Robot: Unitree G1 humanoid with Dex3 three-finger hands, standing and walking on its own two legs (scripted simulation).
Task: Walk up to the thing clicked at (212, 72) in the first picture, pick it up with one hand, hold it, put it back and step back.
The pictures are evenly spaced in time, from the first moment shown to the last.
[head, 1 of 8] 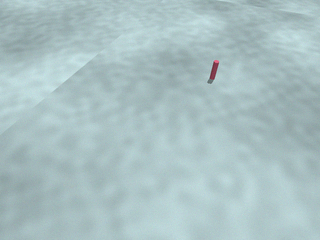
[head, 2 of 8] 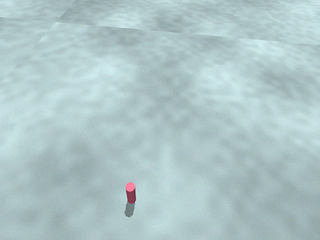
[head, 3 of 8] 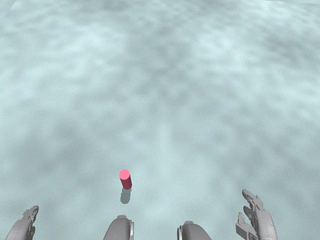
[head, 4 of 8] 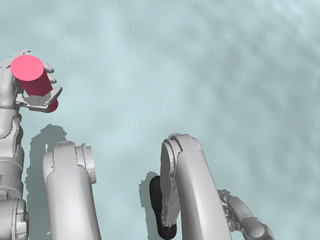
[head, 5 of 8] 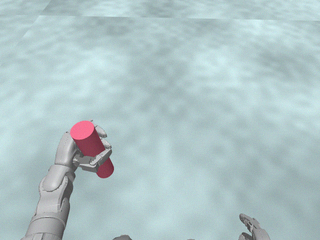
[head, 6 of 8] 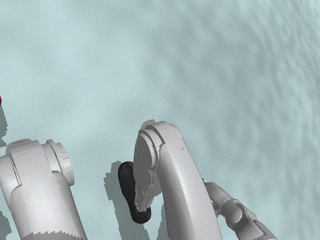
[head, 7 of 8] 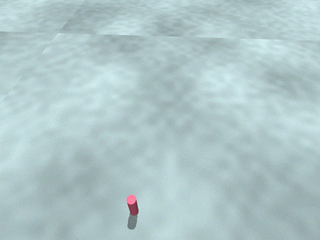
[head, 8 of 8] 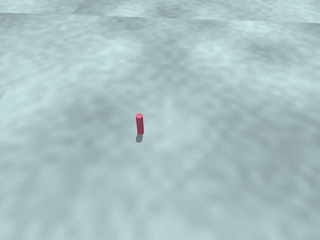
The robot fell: no
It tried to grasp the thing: yes
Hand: left
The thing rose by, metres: 0.66
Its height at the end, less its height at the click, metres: +0.00
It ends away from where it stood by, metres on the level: 0.02
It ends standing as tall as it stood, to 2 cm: yes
